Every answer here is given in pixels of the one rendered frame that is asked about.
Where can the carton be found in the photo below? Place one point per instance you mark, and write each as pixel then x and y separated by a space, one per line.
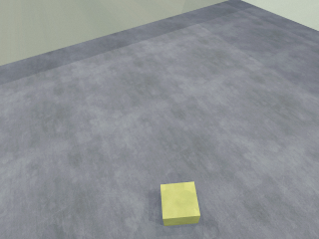
pixel 179 205

